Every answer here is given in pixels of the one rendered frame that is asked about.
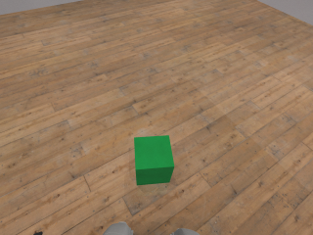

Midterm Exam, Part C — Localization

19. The carton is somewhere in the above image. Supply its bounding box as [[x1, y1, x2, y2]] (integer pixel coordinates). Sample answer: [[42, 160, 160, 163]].
[[134, 135, 175, 186]]

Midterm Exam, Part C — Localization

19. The robot left thigh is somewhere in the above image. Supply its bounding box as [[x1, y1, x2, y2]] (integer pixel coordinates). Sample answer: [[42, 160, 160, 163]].
[[103, 223, 133, 235]]

